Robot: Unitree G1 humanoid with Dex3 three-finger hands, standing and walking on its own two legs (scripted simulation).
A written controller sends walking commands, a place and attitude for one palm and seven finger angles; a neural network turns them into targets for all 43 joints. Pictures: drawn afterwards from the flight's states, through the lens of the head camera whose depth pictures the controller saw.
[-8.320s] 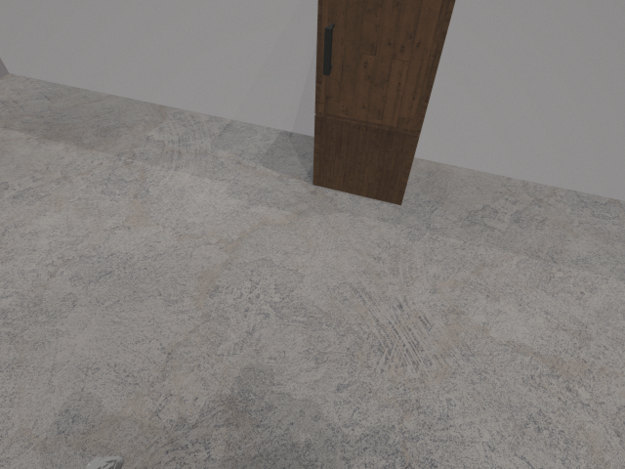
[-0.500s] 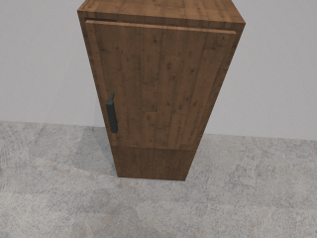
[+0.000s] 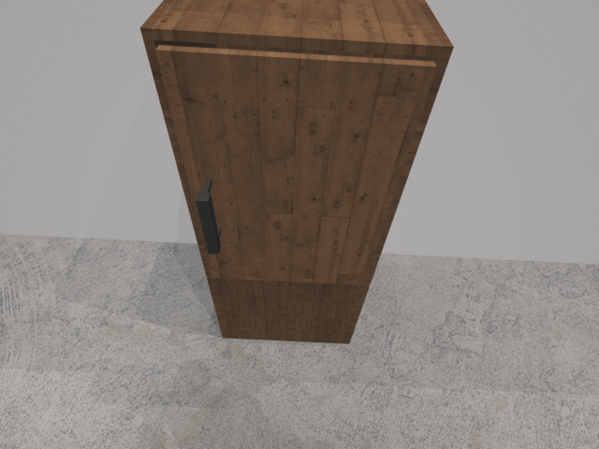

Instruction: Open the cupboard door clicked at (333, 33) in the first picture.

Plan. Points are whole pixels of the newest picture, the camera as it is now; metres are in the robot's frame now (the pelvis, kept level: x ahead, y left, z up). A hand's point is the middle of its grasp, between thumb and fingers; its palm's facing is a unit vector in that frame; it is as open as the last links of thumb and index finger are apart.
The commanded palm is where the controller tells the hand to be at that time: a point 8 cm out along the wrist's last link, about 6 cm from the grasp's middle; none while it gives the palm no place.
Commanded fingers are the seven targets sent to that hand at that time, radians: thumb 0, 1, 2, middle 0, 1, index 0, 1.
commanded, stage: look again from close up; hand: left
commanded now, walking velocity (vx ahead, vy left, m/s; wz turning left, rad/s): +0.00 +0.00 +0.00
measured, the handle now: (211, 217) +0.55 +0.21 -0.08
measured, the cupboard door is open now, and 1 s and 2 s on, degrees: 0 0 0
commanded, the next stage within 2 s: raise the hand with hooked fingers in 0.02 s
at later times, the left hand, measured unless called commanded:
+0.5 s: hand (170, 419) +0.17 +0.19 -0.08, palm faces +0.01 -1.00 +0.00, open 8.4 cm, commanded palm +0.13 +0.25 -0.07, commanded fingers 0.00 0.43 0.70 -0.23 -0.60 -0.23 -0.60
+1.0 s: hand (149, 390) +0.21 +0.23 -0.07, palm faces +0.04 -1.00 -0.05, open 11.4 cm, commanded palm +0.18 +0.28 -0.07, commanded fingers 0.00 -0.15 0.45 -0.28 -0.98 -0.28 -0.98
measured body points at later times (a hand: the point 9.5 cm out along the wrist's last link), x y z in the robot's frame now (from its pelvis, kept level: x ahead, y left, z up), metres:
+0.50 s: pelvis -0.02 -0.03 -0.10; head +0.03 -0.01 +0.34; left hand +0.17 +0.24 -0.08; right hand +0.21 -0.27 -0.14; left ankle +0.06 +0.11 -0.74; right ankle -0.03 -0.16 -0.74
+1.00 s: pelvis -0.02 -0.02 -0.12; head +0.05 +0.00 +0.33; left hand +0.20 +0.28 -0.07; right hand +0.13 -0.26 -0.20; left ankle +0.06 +0.11 -0.74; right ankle -0.03 -0.16 -0.74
